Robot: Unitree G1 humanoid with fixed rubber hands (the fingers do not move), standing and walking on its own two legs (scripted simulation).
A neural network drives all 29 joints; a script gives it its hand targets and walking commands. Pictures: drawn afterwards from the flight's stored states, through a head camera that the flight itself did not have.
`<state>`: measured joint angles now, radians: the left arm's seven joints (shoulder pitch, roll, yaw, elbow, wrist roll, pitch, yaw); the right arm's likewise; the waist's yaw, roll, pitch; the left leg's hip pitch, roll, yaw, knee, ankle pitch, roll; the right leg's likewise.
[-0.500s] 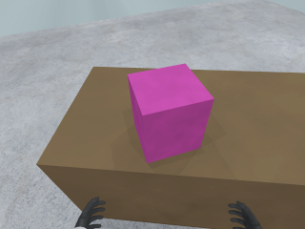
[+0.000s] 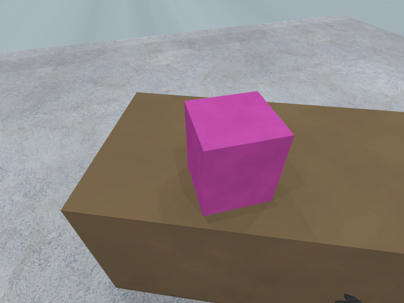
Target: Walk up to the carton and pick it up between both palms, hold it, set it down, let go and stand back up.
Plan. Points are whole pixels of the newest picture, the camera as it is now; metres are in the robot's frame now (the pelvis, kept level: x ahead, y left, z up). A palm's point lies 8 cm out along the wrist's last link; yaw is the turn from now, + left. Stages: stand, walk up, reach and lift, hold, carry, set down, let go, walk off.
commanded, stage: stand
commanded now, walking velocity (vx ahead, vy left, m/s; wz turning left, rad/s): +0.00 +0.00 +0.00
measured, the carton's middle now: (230, 153) +0.50 -0.04 +0.00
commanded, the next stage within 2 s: none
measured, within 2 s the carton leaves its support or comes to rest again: neither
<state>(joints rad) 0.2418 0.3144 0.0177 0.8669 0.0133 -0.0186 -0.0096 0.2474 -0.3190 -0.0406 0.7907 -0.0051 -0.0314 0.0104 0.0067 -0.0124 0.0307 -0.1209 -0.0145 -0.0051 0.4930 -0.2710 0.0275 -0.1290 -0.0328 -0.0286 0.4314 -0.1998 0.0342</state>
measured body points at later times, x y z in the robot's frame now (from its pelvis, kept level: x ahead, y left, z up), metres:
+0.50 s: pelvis -0.01 +0.01 +0.00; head -0.03 +0.02 +0.45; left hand +0.05 +0.30 -0.13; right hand +0.09 -0.28 -0.11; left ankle +0.01 +0.10 -0.74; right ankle +0.03 -0.14 -0.74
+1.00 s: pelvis +0.00 +0.01 +0.01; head -0.01 +0.01 +0.46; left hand +0.07 +0.29 -0.13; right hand +0.09 -0.29 -0.11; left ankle +0.01 +0.10 -0.74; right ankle +0.03 -0.14 -0.74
